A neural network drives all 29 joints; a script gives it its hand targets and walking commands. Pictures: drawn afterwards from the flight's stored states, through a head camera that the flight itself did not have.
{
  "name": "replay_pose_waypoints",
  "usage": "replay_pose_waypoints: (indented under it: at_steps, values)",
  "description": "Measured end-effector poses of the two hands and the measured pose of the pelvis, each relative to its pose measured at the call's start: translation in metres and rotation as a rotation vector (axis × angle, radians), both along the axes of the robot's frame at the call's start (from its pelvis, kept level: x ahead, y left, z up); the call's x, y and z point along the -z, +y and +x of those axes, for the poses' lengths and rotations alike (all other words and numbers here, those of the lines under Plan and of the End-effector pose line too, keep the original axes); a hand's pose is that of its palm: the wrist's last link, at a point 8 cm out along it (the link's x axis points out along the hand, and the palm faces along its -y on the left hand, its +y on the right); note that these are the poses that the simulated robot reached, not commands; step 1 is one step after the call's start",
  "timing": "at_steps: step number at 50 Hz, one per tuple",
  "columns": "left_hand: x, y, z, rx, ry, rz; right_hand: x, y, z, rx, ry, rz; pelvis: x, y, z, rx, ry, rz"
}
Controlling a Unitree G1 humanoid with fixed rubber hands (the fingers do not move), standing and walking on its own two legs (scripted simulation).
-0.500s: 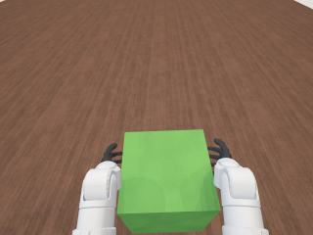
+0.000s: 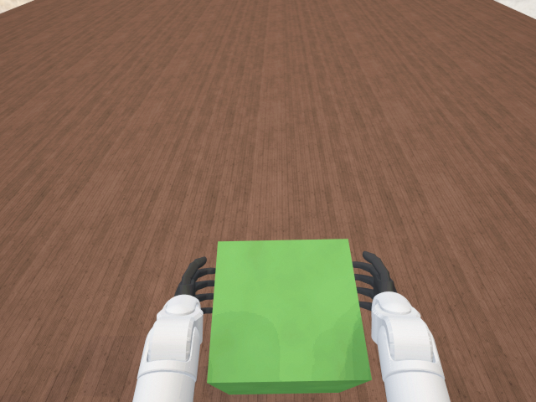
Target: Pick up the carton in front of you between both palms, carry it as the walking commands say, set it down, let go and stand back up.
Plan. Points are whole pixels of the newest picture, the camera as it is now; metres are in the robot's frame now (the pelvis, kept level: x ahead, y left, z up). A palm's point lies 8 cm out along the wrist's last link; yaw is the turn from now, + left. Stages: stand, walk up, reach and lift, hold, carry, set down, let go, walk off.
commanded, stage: carry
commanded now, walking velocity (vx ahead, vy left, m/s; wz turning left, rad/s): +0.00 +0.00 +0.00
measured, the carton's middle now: (283, 323) +0.31 +0.00 -0.07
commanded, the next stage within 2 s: hold in 1.16 s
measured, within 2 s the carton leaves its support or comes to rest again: neither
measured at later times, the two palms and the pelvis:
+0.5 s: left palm (175, 337) +0.23 +0.15 +0.04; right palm (394, 333) +0.23 -0.15 +0.05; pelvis -0.05 +0.00 +0.00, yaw +0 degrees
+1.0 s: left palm (167, 350) +0.21 +0.16 +0.04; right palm (392, 346) +0.22 -0.14 +0.05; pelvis -0.07 +0.01 +0.00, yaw +0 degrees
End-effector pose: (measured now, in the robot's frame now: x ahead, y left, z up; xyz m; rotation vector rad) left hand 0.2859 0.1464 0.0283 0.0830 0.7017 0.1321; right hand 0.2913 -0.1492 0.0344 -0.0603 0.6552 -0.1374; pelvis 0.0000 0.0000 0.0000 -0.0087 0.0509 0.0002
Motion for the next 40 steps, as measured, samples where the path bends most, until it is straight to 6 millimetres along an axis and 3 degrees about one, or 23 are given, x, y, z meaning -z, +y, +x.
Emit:
replay_pose_waypoints:
  at_steps: [21, 40]
  values:
    - [-0.013, 0.002, -0.051, -0.008, -0.016, -0.011, -0.012, 0.001, -0.051, 0.005, -0.009, 0.004, -0.003, 0.001, -0.047, 0.000, -0.029, 0.007]
    - [-0.012, 0.007, -0.070, -0.009, -0.017, -0.012, -0.011, 0.006, -0.070, 0.006, -0.007, 0.004, -0.003, 0.006, -0.067, 0.001, -0.029, 0.009]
